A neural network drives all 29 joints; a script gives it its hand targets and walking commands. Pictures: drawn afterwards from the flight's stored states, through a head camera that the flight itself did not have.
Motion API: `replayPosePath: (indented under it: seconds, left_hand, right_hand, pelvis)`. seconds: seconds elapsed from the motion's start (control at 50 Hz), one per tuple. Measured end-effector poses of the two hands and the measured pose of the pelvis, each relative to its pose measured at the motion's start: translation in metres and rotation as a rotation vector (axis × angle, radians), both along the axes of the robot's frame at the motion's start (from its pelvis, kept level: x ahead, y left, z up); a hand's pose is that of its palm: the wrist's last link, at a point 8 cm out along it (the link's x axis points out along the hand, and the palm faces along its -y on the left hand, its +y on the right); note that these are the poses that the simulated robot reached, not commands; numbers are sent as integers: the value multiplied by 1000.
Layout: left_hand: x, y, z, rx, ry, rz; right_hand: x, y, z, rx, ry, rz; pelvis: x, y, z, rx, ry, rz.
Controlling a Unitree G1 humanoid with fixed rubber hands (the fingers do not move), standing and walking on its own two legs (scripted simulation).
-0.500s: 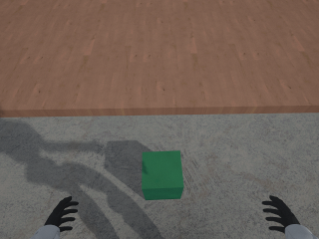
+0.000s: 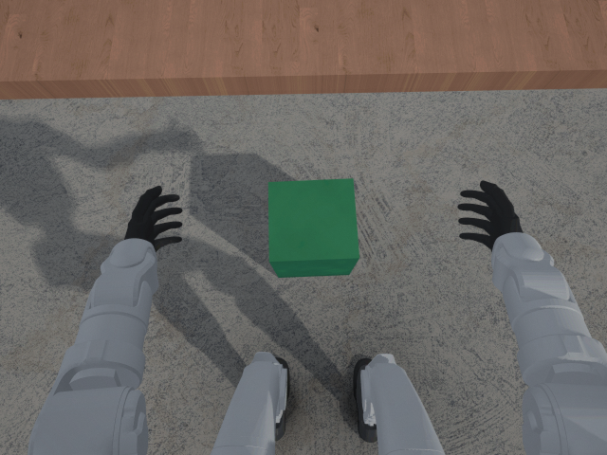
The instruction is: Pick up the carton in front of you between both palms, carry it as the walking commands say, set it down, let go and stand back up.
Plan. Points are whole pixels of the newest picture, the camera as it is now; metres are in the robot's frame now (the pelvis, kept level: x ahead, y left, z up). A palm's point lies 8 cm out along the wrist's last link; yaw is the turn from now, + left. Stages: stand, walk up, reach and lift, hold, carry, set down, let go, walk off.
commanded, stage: reach and lift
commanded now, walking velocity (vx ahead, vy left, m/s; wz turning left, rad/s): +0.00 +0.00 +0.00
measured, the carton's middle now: (312, 232) +0.53 +0.02 -0.57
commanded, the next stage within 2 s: none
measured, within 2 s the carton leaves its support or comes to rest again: neither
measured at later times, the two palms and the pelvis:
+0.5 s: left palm (195, 160) +0.53 +0.21 -0.15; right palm (428, 149) +0.55 -0.17 -0.15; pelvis -0.01 +0.00 -0.04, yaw +0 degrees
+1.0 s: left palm (224, 218) +0.51 +0.22 -0.38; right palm (396, 208) +0.53 -0.16 -0.38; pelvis -0.03 -0.01 -0.22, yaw +1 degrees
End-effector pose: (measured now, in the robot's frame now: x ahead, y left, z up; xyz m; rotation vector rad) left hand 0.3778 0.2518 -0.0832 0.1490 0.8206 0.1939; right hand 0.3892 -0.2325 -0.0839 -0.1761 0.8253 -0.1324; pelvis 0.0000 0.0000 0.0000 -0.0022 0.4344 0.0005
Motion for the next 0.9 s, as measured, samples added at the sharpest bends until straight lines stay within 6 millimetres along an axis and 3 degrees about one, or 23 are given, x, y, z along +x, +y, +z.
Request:
replayPosePath:
  seconds: [0.12, 0.22, 0.34, 0.46, 0.58, 0.66, 0.76, 0.9]
  left_hand:
    - [42, -11, -12, -32, -47, 13]
    - [78, -21, -20, -60, -87, 20]
    - [120, -31, -34, -90, -140, 23]
    - [150, -37, -55, -98, -186, 20]
    - [153, -41, -84, -100, -184, 24]
    - [147, -43, -115, -99, -161, 35]
    - [139, -40, -166, -89, -137, 49]
    - [132, -34, -250, -77, -141, 59]
  right_hand:
    - [45, 19, -11, 31, -41, 3]
    - [83, 34, -20, 60, -75, 5]
    - [127, 51, -35, 95, -126, 11]
    - [160, 65, -55, 103, -173, 20]
    - [163, 68, -86, 110, -174, 10]
    - [157, 69, -116, 110, -156, 2]
    - [150, 70, -169, 105, -136, 3]
    - [146, 70, -253, 93, -141, 12]
  pelvis:
    - [-27, -1, -15, 0, 85, 0]
    - [-38, -2, -27, 1, 155, -1]
    - [-36, -2, -36, 2, 242, -3]
    - [-21, -3, -37, 0, 328, 0]
    - [0, -4, -40, -3, 419, 4]
    - [7, -5, -55, -4, 479, 7]
    - [8, -6, -94, -3, 530, 10]
    - [-9, -9, -170, -3, 519, 18]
